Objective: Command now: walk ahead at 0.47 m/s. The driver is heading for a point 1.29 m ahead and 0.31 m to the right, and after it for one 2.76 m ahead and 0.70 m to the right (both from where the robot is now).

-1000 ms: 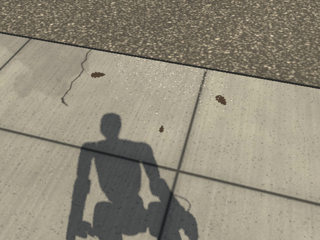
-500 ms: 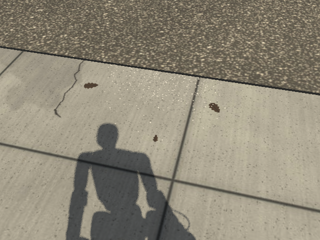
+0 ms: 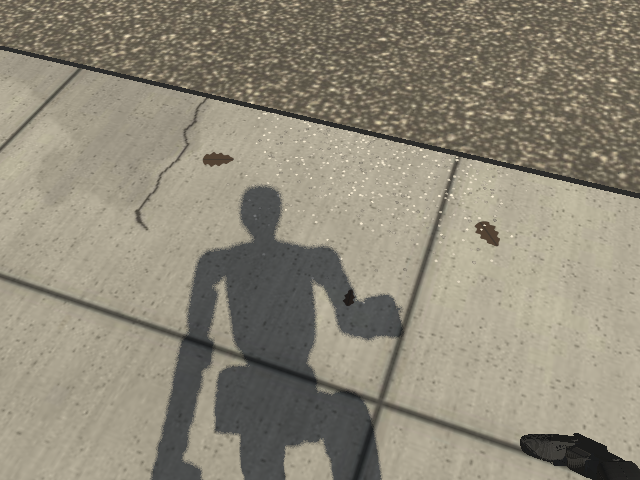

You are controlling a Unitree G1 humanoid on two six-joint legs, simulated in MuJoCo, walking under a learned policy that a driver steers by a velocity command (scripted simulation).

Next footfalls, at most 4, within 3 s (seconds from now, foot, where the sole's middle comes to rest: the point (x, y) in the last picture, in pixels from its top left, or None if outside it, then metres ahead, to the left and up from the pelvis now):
0.04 left None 0.21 0.11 -0.76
0.58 right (424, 448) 0.53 -0.12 -0.76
1.12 left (323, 310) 0.84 0.11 -0.76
1.60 right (446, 262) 1.00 -0.18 -0.76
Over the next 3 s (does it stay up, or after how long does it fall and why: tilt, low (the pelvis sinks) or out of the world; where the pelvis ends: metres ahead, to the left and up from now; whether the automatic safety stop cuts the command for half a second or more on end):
stays up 1.10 -0.14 0.01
